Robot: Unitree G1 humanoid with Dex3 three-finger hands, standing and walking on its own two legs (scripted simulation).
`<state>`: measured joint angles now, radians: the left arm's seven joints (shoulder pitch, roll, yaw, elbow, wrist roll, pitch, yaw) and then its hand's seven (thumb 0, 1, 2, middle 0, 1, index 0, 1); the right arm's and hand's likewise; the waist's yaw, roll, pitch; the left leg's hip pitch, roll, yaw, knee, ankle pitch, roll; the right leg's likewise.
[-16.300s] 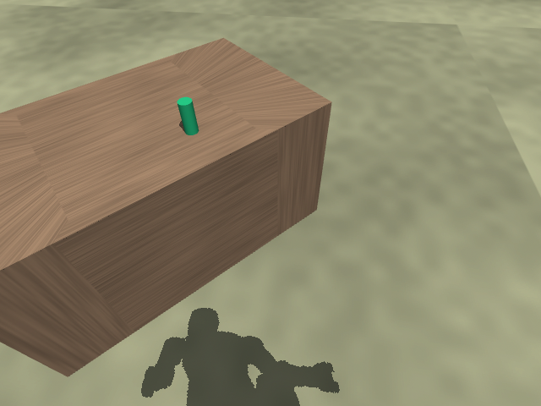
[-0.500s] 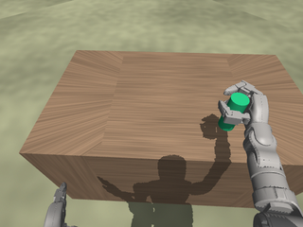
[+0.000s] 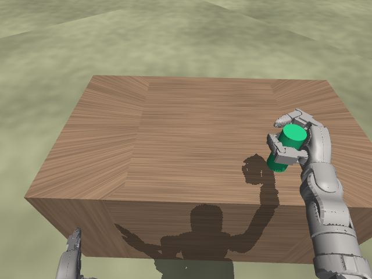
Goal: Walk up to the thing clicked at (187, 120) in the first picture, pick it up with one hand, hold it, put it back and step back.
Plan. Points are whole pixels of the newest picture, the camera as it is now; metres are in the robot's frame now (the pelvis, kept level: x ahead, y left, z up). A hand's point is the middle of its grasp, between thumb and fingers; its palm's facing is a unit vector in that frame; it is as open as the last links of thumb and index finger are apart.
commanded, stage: lift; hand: right
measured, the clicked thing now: (284, 149) +0.36 -0.18 +0.11
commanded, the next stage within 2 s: hold in 0.02 s
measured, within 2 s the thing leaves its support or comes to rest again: neither
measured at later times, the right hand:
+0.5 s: hand (282, 146) +0.33 -0.16 +0.14, palm faces +0.13 +0.99 -0.02, open 6.2 cm
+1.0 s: hand (285, 150) +0.33 -0.16 +0.14, palm faces +0.15 +0.99 -0.02, open 6.2 cm
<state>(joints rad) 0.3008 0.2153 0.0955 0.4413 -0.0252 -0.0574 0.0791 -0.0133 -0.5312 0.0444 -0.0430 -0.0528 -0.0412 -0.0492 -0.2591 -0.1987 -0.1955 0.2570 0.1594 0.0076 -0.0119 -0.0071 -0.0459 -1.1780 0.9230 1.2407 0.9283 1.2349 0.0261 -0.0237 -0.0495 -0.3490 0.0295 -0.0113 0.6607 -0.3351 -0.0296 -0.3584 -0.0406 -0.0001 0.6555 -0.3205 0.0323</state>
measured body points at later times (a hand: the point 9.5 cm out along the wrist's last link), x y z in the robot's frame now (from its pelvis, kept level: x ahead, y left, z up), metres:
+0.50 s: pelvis +0.00 +0.00 +0.01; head -0.01 +0.02 +0.46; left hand +0.16 +0.26 -0.07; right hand +0.32 -0.21 +0.15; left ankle +0.01 +0.14 -0.72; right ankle +0.01 -0.14 -0.72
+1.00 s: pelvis +0.00 +0.00 +0.01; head -0.01 +0.02 +0.46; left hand +0.16 +0.26 -0.07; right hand +0.31 -0.22 +0.15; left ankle +0.01 +0.14 -0.72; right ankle +0.01 -0.14 -0.72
